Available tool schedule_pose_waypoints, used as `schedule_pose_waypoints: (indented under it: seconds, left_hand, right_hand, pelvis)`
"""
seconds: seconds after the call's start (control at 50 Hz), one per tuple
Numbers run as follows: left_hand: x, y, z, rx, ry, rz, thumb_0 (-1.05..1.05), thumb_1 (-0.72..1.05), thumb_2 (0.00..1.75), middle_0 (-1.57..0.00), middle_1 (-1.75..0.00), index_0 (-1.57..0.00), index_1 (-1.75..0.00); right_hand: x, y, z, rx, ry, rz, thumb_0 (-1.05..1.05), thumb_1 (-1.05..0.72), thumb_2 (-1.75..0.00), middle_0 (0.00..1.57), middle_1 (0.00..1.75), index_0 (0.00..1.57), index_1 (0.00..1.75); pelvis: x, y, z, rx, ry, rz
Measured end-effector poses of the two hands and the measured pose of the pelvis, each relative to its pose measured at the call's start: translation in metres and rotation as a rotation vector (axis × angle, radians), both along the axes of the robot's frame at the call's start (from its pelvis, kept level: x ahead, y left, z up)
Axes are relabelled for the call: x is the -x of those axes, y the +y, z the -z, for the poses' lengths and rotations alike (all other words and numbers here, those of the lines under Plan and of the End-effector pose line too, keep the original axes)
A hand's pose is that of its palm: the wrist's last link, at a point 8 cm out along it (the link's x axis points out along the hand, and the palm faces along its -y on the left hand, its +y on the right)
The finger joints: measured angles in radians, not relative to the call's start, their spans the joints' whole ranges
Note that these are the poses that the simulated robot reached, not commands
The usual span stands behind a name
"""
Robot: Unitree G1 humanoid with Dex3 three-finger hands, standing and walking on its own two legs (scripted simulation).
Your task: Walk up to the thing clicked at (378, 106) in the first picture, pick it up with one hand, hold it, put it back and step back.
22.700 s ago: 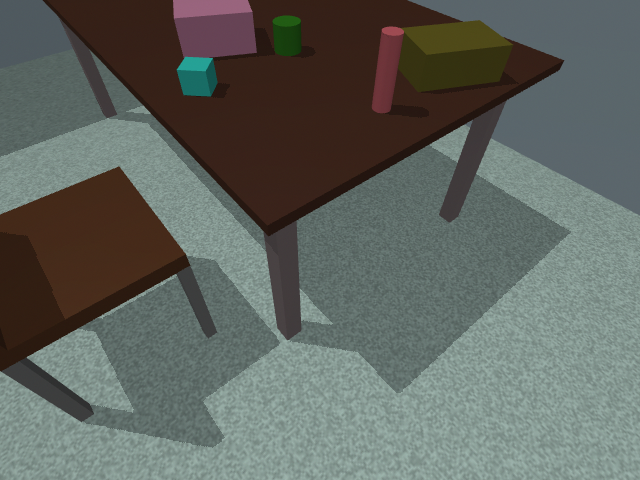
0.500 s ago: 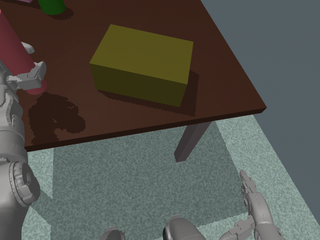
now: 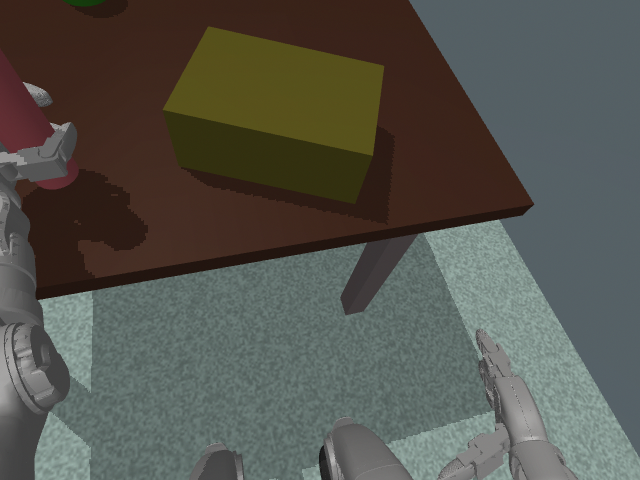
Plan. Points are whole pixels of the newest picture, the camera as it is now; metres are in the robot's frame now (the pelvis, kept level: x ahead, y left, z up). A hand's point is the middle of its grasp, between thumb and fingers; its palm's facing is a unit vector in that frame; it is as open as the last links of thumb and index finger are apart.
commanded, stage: lower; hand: left
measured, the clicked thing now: (13, 115) +0.51 +0.25 +0.13
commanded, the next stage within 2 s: loosen in 0.74 s
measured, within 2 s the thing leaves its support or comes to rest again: rests again in 0.58 s
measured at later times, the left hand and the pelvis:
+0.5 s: hand (51, 147) +0.52 +0.24 +0.07, palm faces +0.22 -0.98 +0.00, open 6.9 cm; pelvis -0.01 +0.00 -0.01, yaw +0 degrees
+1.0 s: hand (58, 147) +0.52 +0.23 +0.07, palm faces +0.21 -0.98 +0.01, open 6.9 cm; pelvis -0.01 +0.00 -0.02, yaw +0 degrees
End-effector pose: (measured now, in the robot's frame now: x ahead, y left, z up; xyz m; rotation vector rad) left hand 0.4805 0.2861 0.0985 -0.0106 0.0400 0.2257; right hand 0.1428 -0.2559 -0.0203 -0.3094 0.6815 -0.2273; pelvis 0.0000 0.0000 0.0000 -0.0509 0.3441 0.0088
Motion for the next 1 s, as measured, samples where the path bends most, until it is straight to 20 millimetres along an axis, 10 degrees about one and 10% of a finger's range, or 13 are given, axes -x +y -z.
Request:
schedule_pose_waypoints:
  seconds: [1.0]
  left_hand:
    - [-0.006, -0.005, 0.025, 0.004, -0.010, 0.016, -0.01, -0.08, 1.12, -0.90, -1.15, -0.95, -1.13]
  right_hand:
    - [0.008, 0.006, 0.003, 0.023, 0.001, -0.006, -0.01, 0.52, -0.06, 0.06, 0.05, 0.06, 0.05]
  pelvis:
    - [0.006, 0.005, 0.016, 0.011, 0.038, 0.001]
